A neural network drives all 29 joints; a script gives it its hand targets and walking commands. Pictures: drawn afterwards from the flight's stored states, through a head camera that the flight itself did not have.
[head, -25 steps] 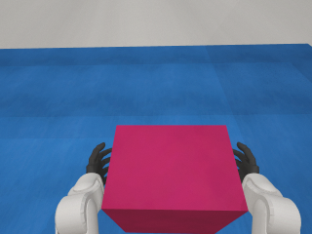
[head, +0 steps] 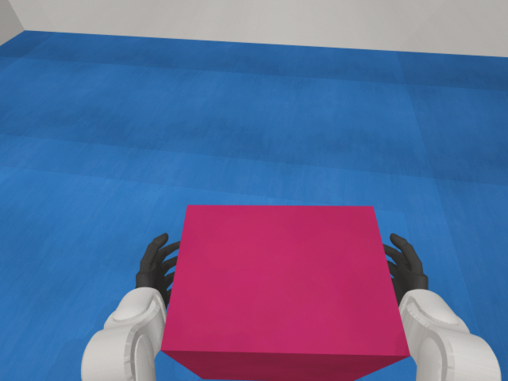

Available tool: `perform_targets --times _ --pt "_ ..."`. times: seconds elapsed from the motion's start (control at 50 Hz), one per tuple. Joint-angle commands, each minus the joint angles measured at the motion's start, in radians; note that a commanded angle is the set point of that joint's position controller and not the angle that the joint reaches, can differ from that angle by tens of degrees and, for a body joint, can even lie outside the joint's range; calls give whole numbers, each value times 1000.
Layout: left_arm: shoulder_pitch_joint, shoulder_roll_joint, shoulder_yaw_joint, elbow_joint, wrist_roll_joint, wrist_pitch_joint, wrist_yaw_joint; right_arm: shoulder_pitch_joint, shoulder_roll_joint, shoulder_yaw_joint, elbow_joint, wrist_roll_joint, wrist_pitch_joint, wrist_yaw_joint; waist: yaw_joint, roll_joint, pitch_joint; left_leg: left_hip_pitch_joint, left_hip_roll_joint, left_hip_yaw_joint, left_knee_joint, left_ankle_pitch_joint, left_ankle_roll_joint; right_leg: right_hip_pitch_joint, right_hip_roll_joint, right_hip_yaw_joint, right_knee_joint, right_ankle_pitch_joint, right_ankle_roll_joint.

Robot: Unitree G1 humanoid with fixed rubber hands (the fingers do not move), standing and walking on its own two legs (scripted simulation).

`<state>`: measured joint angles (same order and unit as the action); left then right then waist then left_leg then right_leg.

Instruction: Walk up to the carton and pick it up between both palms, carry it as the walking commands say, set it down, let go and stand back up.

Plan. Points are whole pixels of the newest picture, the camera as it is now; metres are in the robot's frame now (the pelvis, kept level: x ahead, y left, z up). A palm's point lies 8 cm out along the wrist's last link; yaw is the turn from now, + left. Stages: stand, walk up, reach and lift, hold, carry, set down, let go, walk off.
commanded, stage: carry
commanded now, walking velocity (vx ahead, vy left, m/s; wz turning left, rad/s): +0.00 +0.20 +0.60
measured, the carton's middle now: (277, 303) +0.24 +0.00 +0.01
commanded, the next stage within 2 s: none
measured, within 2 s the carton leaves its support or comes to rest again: neither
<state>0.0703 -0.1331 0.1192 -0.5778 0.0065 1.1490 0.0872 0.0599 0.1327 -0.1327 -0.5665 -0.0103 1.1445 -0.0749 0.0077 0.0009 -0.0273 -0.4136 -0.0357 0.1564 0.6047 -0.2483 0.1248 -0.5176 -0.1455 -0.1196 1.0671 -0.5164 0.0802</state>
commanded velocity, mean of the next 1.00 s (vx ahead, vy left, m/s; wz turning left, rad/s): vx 0.00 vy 0.20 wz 0.60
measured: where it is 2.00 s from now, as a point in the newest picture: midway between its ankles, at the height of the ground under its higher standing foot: outside the picture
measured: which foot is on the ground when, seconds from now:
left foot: down 0.00-0.22, up 0.24-0.60, down 0.62-0.92, up 0.94-1.00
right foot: up 0.00-0.20, down 0.22-0.62, up 0.64-0.90, down 0.92-1.00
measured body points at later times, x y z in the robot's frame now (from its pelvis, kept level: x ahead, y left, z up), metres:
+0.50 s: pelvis -0.06 +0.05 +0.02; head -0.04 +0.02 +0.47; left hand +0.14 +0.27 +0.12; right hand +0.23 -0.05 +0.10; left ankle -0.09 +0.24 -0.65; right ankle -0.04 -0.10 -0.72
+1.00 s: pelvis -0.14 +0.16 +0.01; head -0.12 +0.14 +0.46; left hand -0.02 +0.43 +0.09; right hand +0.15 +0.14 +0.08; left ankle -0.16 +0.26 -0.67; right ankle -0.08 +0.11 -0.72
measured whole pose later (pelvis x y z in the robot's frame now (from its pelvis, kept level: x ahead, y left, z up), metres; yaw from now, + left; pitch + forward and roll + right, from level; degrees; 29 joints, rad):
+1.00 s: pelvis -0.14 +0.16 +0.01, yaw +33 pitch +2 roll +2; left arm 0.06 -0.13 0.12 -0.54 0.00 1.13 0.07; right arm 0.06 0.13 -0.13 -0.59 -0.03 1.16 -0.08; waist -0.02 0.04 -0.04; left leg -0.56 -0.03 0.10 0.96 -0.41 0.02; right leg -0.34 -0.10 -0.22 0.60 -0.29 -0.05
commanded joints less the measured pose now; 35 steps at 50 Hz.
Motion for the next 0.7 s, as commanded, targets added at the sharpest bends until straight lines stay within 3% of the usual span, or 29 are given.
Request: perform_targets --times 0.0,0.1,0.14,0.18,0.2,0.22,0.24,0.26,0.28,0.32,0.34,0.4,0.46,0.54,0.56,0.58,0.6,0.62,0.64,0.66,0.68 --pt "-350 -748 -773 -86 -246 -4 -108 -329 697 728 -100 222 -2 105 -11 63 -234 251 247 -312 -226 365 49 -68 19 38 39 38 -5" --pt "-310 -715 -750 -81 -232 -5 -100 -317 683 739 -108 230 3 99 -12 109 -252 251 252 -387 -299 352 24 38 82 23 -216 32 -30" --pt "-292 -704 -738 -82 -226 -3 -98 -328 683 746 -116 236 8 98 -4 134 -263 212 229 -371 -342 361 -33 168 109 -6 -386 41 -55" --pt "-277 -689 -717 -81 -217 -4 -96 -343 677 754 -123 239 15 94 15 112 -276 70 170 -295 -340 281 -141 443 72 -34 -670 126 -84" --pt "-268 -675 -702 -77 -208 -5 -94 -351 669 753 -124 236 20 90 31 0 -254 -109 103 -217 -235 148 -223 628 -56 66 -861 175 -117" --pt "-271 -667 -690 -66 -208 -5 -89 -318 648 756 -112 223 33 84 21 -400 -256 -208 4 -122 249 -232 -219 556 -465 450 -866 305 -249" --pt "-295 -687 -699 -70 -220 -4 -94 -347 659 765 -114 213 30 88 -12 -277 -134 -323 49 -144 499 -297 -169 372 -583 468 -896 484 -305" --pt "-309 -692 -708 -88 -231 -2 -101 -357 685 768 -100 231 23 91 -11 -109 -135 -275 102 -218 601 -233 -158 338 -482 336 -853 508 -261" --pt "-348 -671 -704 -107 -235 -3 -107 -373 684 773 -107 243 19 90 -13 -78 -137 -255 105 -203 638 -162 -158 325 -396 200 -816 508 -205" --pt "-372 -654 -692 -92 -232 -1 -110 -392 680 768 -100 234 19 84 -13 -134 -118 -272 96 -125 597 -53 -187 386 -258 26 -743 610 -127" --pt "-346 -639 -677 -80 -225 2 -107 -394 670 765 -98 230 22 76 -8 -175 -112 -273 87 -82 555 -43 -196 409 -235 -12 -714 716 -113" --pt "-295 -602 -647 -64 -213 11 -95 -372 658 757 -76 224 36 59 2 -254 -134 -216 90 -18 450 -86 -201 432 -257 -54 -673 888 -112" --pt "-315 -601 -639 -72 -212 14 -88 -366 659 753 -71 221 46 53 0 -322 -139 -138 114 7 295 -113 -187 421 -281 -103 -655 863 -103" --pt "-328 -617 -650 -74 -203 12 -81 -368 643 742 -87 225 49 55 5 -333 -186 -51 126 27 68 -100 -167 470 -348 -107 -590 867 -63" --pt "-328 -624 -657 -73 -200 13 -77 -354 641 738 -83 225 51 57 -4 -306 -205 -3 122 41 -47 -48 -160 478 -347 -121 -540 844 -44" --pt "-325 -633 -667 -73 -196 14 -73 -333 640 732 -75 226 54 59 -17 -231 -242 98 106 65 -171 21 -155 458 -319 -145 -445 756 -17" --pt "-310 -629 -672 -66 -188 17 -70 -313 632 722 -56 225 56 62 -23 -50 -260 243 118 -14 -268 86 -136 331 -259 -149 -272 495 15" --pt "-290 -616 -668 -51 -181 22 -70 -296 615 711 -43 219 57 66 -12 175 -203 356 270 -201 -202 525 -84 49 -164 -143 -61 -103 38" --pt "-318 -618 -705 -71 -204 25 -74 -282 610 673 -34 206 47 70 -21 402 -177 357 417 -413 -159 860 21 -145 -49 -95 121 -301 67" --pt "-348 -669 -725 -70 -224 17 -82 -300 646 678 -57 220 34 76 -28 370 -223 372 406 -337 -102 952 80 -143 -50 1 262 -292 51" --pt "-396 -716 -770 -93 -259 9 -97 -308 677 680 -69 219 19 85 -28 341 -258 313 376 -294 -115 802 69 -124 -47 34 266 -219 43"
